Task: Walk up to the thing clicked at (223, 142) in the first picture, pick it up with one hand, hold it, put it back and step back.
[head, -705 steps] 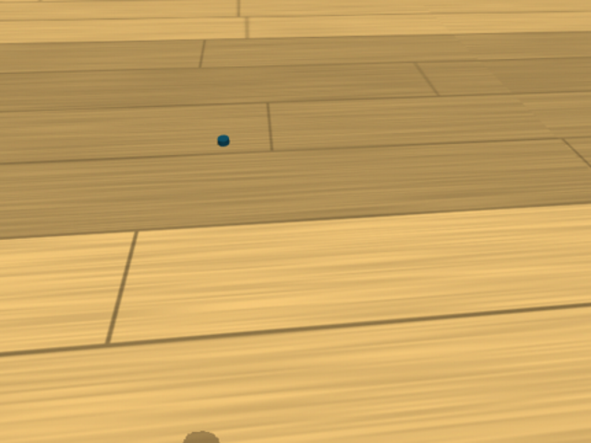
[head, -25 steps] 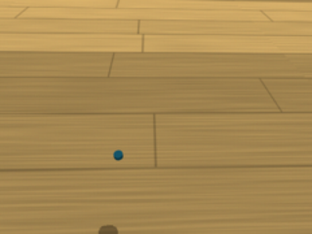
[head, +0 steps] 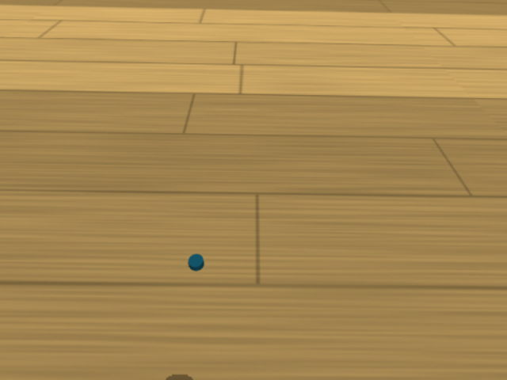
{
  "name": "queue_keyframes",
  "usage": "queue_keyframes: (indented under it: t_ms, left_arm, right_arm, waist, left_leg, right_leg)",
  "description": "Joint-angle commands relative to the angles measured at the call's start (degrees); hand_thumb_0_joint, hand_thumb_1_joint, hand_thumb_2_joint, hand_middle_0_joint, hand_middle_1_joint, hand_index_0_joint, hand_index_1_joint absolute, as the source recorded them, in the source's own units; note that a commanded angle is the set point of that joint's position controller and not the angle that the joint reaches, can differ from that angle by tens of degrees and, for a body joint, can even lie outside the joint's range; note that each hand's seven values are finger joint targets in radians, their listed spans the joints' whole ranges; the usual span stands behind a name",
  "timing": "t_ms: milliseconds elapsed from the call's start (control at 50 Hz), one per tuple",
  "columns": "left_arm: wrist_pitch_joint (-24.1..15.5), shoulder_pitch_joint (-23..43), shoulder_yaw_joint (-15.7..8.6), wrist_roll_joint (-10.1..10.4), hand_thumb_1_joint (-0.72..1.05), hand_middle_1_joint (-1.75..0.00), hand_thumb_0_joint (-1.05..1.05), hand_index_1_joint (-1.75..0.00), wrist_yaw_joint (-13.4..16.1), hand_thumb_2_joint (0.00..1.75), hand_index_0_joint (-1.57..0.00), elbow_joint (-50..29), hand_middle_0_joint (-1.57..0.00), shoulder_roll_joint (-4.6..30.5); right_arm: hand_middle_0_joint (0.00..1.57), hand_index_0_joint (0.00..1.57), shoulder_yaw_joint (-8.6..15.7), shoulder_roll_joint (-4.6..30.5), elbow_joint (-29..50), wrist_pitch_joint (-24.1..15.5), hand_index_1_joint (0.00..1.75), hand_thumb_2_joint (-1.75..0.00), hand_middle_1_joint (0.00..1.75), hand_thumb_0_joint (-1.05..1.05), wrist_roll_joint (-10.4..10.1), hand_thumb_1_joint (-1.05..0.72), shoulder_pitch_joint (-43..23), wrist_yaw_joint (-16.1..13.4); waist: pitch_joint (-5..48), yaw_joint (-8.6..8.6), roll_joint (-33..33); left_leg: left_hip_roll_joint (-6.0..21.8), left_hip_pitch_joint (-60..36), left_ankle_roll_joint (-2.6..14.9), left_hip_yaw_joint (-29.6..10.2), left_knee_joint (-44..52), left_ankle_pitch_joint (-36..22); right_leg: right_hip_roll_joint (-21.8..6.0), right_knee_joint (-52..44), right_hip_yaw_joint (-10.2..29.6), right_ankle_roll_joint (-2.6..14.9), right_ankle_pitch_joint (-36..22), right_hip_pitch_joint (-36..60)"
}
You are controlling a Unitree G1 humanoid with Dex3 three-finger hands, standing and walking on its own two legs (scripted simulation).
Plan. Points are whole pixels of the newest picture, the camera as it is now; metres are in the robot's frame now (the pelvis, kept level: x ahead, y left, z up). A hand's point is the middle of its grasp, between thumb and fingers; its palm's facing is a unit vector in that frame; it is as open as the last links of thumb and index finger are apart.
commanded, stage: walk up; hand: left
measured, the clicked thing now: (196, 262) +0.77 +0.26 -0.75
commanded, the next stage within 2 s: none
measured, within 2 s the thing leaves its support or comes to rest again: neither
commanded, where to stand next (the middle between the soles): +0.39 +0.01 m, yaw +0 degrees
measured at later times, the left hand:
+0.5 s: hand (99, 349) +0.22 +0.29 -0.13, palm faces -0.08 -0.93 -0.37, open 7.4 cm
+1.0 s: hand (117, 301) +0.33 +0.30 -0.16, palm faces -0.03 -0.94 -0.35, open 7.4 cm
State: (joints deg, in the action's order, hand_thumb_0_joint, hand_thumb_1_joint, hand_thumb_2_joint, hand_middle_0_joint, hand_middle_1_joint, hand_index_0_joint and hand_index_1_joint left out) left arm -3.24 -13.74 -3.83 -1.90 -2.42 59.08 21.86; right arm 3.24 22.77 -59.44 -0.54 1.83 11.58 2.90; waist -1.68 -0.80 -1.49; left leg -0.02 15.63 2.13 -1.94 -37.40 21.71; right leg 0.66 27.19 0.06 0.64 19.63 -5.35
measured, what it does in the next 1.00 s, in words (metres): walks ahead: right foot, then left foot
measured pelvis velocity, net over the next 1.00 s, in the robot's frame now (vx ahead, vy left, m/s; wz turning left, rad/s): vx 0.28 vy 0.02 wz -0.01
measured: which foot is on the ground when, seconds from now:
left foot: down 0.00-0.56, up 0.58-0.88, down 0.90-1.00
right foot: down 0.00-0.16, up 0.18-0.52, down 0.54-0.90, up 0.92-1.00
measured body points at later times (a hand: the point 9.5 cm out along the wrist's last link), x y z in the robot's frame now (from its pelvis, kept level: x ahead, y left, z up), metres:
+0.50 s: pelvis +0.14 +0.01 +0.00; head +0.16 +0.01 +0.45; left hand +0.23 +0.33 -0.11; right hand +0.18 -0.30 -0.12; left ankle +0.09 +0.13 -0.73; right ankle +0.26 -0.13 -0.72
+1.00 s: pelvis +0.28 +0.02 -0.01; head +0.30 +0.05 +0.44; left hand +0.33 +0.34 -0.14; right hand +0.34 -0.29 -0.11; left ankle +0.34 +0.14 -0.73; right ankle +0.27 -0.12 -0.71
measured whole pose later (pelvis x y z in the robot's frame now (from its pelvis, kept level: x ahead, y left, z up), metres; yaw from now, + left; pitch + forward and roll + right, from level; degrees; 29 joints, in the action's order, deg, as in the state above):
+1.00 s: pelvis +0.28 +0.02 -0.01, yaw -1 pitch -3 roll +0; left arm 0.1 -16.5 -2.1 -0.1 -1.1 50.4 24.0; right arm 2.0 21.8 -49.8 -3.3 1.6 16.3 1.3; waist -5.5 -0.7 2.5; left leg 1.6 19.7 1.1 2.5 -35.9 13.8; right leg -0.7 49.9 2.0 1.8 29.5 -19.3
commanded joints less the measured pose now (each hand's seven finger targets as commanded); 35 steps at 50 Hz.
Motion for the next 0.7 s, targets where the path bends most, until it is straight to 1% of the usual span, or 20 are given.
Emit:
queue_keyframes:
  t_ms: [0, 60, 80, 100, 120, 140, 160, 180, 220, 280, 340, 440, 480, 500, 520, 540, 560, 580, 640, 680]
  left_arm:
    - [-1.31, -1.51, -4.22, 0.23, 0.90, -0.30, 0.00, -0.30, 1.34, 0.90, -0.20, -6.19, -0.20, 17.81]
    - [-0.73, 0.62, -3.37, 0.77, 0.90, -0.30, 0.00, -0.30, 1.16, 0.90, -0.20, -8.36, -0.20, 16.73]
    - [-0.47, 3.03, -3.01, 1.46, 0.90, -0.30, 0.00, -0.30, 1.12, 0.90, -0.20, -9.37, -0.20, 16.33]
    - [-0.44, 1.94, -2.24, 1.72, 0.90, -0.30, 0.00, -0.30, 0.95, 0.90, -0.20, -10.39, -0.20, 14.04]
    - [-0.44, 0.16, -1.19, 2.41, 0.90, -0.30, 0.00, -0.30, 0.86, 0.90, -0.20, -12.21, -0.20, 9.35]
    - [-0.15, -1.19, -2.13, 1.80, 0.90, -0.30, 0.00, -0.30, 1.71, 0.90, -0.20, -11.47, -0.20, 13.03]
    - [-0.03, -0.52, -1.69, 1.75, 0.90, -0.30, 0.00, -0.30, 1.86, 0.90, -0.20, -11.01, -0.20, 15.14]
    - [0.15, -2.80, -1.59, 2.20, 0.90, -0.30, 0.00, -0.30, 1.56, 0.90, -0.20, -10.29, -0.20, 14.61]
    - [0.19, -5.89, -1.50, 1.87, 0.90, -0.30, 0.00, -0.30, 0.90, 0.90, -0.20, -8.83, -0.20, 14.71]
    - [0.26, -5.74, -1.49, 1.26, 0.90, -0.30, 0.00, -0.30, 0.01, 0.90, -0.20, -9.81, -0.20, 13.08]
    - [0.00, -2.13, -1.62, 0.74, 0.90, -0.30, 0.00, -0.30, -0.68, 0.90, -0.20, -12.18, -0.20, 11.93]
    - [-0.44, -1.57, -2.90, 0.84, 0.90, -0.30, 0.00, -0.30, -1.05, 0.90, -0.20, -12.69, -0.20, 11.83]
    - [-0.93, -6.01, -3.63, 0.77, 0.90, -0.30, 0.00, -0.30, -0.65, 0.90, -0.20, -11.49, -0.20, 12.23]
    - [-1.41, -9.23, -4.36, 0.61, 0.90, -0.30, 0.00, -0.30, -0.18, 0.90, -0.20, -10.75, -0.20, 13.92]
    - [-2.03, -13.60, -5.55, 0.21, 0.90, -0.30, 0.00, -0.30, 0.54, 0.90, -0.20, -10.64, -0.20, 17.15]
    - [-2.63, -14.56, -6.10, 0.62, 0.90, -0.30, 0.00, -0.30, 0.95, 0.90, -0.20, -12.34, -0.20, 21.24]
    - [-2.36, -11.48, -5.75, 1.25, 0.90, -0.30, 0.00, -0.30, 0.81, 0.90, -0.20, -13.05, -0.20, 21.70]
    - [-2.16, -9.14, -5.35, 1.94, 0.90, -0.30, 0.00, -0.30, 0.94, 0.90, -0.20, -13.89, -0.20, 19.55]
    - [-2.11, -3.67, -4.08, 1.70, 0.90, -0.30, 0.00, -0.30, 1.18, 0.90, -0.20, -14.94, -0.20, 16.37]
    - [-1.96, -2.98, -3.89, 1.14, 0.90, -0.30, 0.00, -0.30, 0.84, 0.90, -0.20, -15.81, -0.20, 16.37]
  right_arm:
    - [0.20, 0.20, 2.49, 10.32, 9.22, -3.51, 0.30, -0.90, 0.30, 0.00, -0.07, -0.90, -8.24, -0.34]
    - [0.20, 0.20, 3.31, 9.50, 8.77, -4.04, 0.30, -0.90, 0.30, 0.00, -0.16, -0.90, -2.25, 0.19]
    - [0.20, 0.20, 4.09, 9.45, 7.35, -3.99, 0.30, -0.90, 0.30, 0.00, 0.01, -0.90, 3.58, 0.07]
    - [0.20, 0.20, 5.73, 12.04, 5.93, -3.93, 0.30, -0.90, 0.30, 0.00, 0.12, -0.90, 11.11, -0.50]
    - [0.20, 0.20, 7.66, 18.27, 6.37, -4.16, 0.30, -0.90, 0.30, 0.00, 1.29, -0.90, 16.19, -0.96]
    - [0.20, 0.20, 7.66, 20.20, 8.23, -4.22, 0.30, -0.90, 0.30, 0.00, -0.15, -0.90, 13.35, -0.96]
    - [0.20, 0.20, 7.09, 18.40, 9.37, -3.98, 0.30, -0.90, 0.30, 0.00, -1.16, -0.90, 9.96, -1.11]
    - [0.20, 0.20, 6.06, 16.58, 11.14, -3.98, 0.30, -0.90, 0.30, 0.00, -1.40, -0.90, 6.68, -1.20]
    - [0.20, 0.20, 4.85, 13.89, 12.68, -4.36, 0.30, -0.90, 0.30, 0.00, -1.75, -0.90, 4.22, -1.57]
    - [0.20, 0.20, 4.61, 13.51, 13.33, -4.86, 0.30, -0.90, 0.30, 0.00, -1.31, -0.90, 6.57, -1.47]
    - [0.20, 0.20, 4.85, 14.44, 14.33, -4.93, 0.30, -0.90, 0.30, 0.00, -1.25, -0.90, 7.27, -1.18]
    - [0.20, 0.20, 4.59, 14.56, 16.77, -4.15, 0.30, -0.90, 0.30, 0.00, -1.63, -0.90, 5.88, -0.73]
    - [0.20, 0.20, 4.29, 14.06, 17.62, -3.68, 0.30, -0.90, 0.30, 0.00, -1.57, -0.90, 4.11, -0.78]
    - [0.20, 0.20, 3.41, 11.89, 17.94, -3.59, 0.30, -0.90, 0.30, 0.00, -1.47, -0.90, 5.30, -0.78]
    - [0.20, 0.20, 2.20, 8.85, 18.30, -3.74, 0.30, -0.90, 0.30, 0.00, -1.72, -0.90, 7.80, -0.84]
    - [0.20, 0.20, 1.46, 7.52, 18.80, -3.59, 0.30, -0.90, 0.30, 0.00, -1.79, -0.90, 9.89, -0.90]
    - [0.20, 0.20, 3.13, 13.31, 17.15, -3.00, 0.30, -0.90, 0.30, 0.00, -1.26, -0.90, 8.42, -1.62]
    - [0.20, 0.20, 3.28, 13.91, 16.06, -2.97, 0.30, -0.90, 0.30, 0.00, -1.77, -0.90, 8.98, -1.77]
    - [0.20, 0.20, 3.09, 12.29, 13.61, -2.74, 0.30, -0.90, 0.30, 0.00, -1.93, -0.90, 12.33, -0.82]
    - [0.20, 0.20, 3.31, 11.59, 12.98, -2.52, 0.30, -0.90, 0.30, 0.00, -1.08, -0.90, 12.71, 0.05]
  waist:
    - [-8.22, -2.74, 7.98]
    - [-2.72, 0.81, 9.35]
    - [-0.24, 4.23, 8.07]
    - [3.86, 7.53, 1.63]
    - [5.62, 9.27, -14.10]
    - [6.41, 7.34, -8.82]
    - [2.26, 5.28, -1.99]
    - [-0.89, 3.02, -1.80]
    - [-3.17, 1.41, -3.42]
    - [-2.79, 1.93, -4.69]
    - [-4.33, 2.63, -6.98]
    - [-3.58, 1.76, -6.11]
    - [-2.34, -1.59, -3.11]
    - [-0.23, -3.23, 2.02]
    - [2.34, -5.36, 13.11]
    - [3.41, -4.58, 18.41]
    - [1.12, -3.82, 10.18]
    - [-1.03, -2.88, 6.25]
    - [-3.17, 0.44, 10.66]
    - [-4.13, 0.63, 12.25]
  left_leg:
    - [4.48, 21.24, -0.77, -0.52, -3.54, 6.41]
    - [1.84, 3.89, 0.16, 3.00, 8.00, -4.74]
    - [-1.04, -7.34, 0.18, 6.20, 12.94, -12.01]
    - [-0.60, -20.92, 1.65, 3.86, 14.15, -12.84]
    - [14.91, -29.50, 7.46, -22.53, 20.78, -5.70]
    - [22.41, -24.53, 13.22, -33.30, 23.32, -0.65]
    - [22.14, -17.21, 13.36, -28.98, 23.24, 0.67]
    - [20.19, -14.74, 12.25, -23.78, 23.51, 0.79]
    - [15.98, -10.80, 8.85, -14.35, 23.84, -5.18]
    - [14.40, -10.87, 10.15, -8.03, 23.34, -18.23]
    - [13.90, -9.03, 10.84, -4.84, 22.70, -19.77]
    - [12.32, -0.99, 8.60, -3.83, 19.06, -11.40]
    - [11.74, 3.46, 7.12, -3.63, 12.45, -9.39]
    - [8.85, 6.55, 5.81, -1.15, 3.41, -11.82]
    - [3.18, 11.96, 3.40, 3.23, -13.24, -9.04]
    - [-3.48, 21.46, 0.57, 4.55, -26.01, 8.34]
    - [-0.15, 19.69, 0.51, -1.33, -31.34, 11.18]
    - [0.91, 19.37, 0.52, -4.26, -31.69, 8.22]
    - [3.98, 14.08, -0.43, -2.19, -23.79, 0.55]
    - [4.10, 10.46, -1.67, 1.43, -15.75, -0.56]
  right_leg:
    - [-20.81, -12.69, 20.89, 14.98, -15.85, 9.82]
    - [-13.30, -3.62, 7.08, 9.05, -31.13, 3.97]
    - [-9.12, 3.67, 1.57, 6.71, -32.10, -2.01]
    - [-5.10, 15.92, -1.12, 4.45, -27.90, -10.56]
    - [4.42, 33.36, -1.34, 1.22, -2.68, -26.89]
    - [2.81, 37.68, 6.79, 2.59, 14.20, -27.58]
    - [0.18, 41.04, 9.25, 3.24, 11.15, -27.50]
    - [-1.36, 40.00, 9.60, 3.37, 7.56, -27.77]
    - [-3.69, 33.63, 8.09, 2.31, 2.69, -26.17]
    - [-4.29, 25.44, 4.29, -0.24, -0.18, -23.67]
    - [-6.05, 16.22, 0.77, -0.38, -3.63, -21.69]
    - [-3.07, 7.67, -2.50, 0.67, -9.71, -10.27]
    - [-1.68, 4.72, -3.36, 1.20, -10.23, -1.44]
    - [-0.91, 2.98, -2.37, 2.11, -7.27, 5.52]
    - [-8.52, -4.85, 10.30, 5.08, 2.80, 10.74]
    - [-24.00, -14.02, 36.39, 11.88, 8.57, 13.07]
    - [-27.29, -13.33, 40.73, 17.40, 10.72, 4.91]
    - [-24.48, -13.32, 33.35, 16.98, 8.41, 1.73]
    - [-16.20, -13.65, 16.17, 12.48, 4.39, -6.88]
    - [-13.51, -13.74, 10.63, 12.28, 4.21, -11.87]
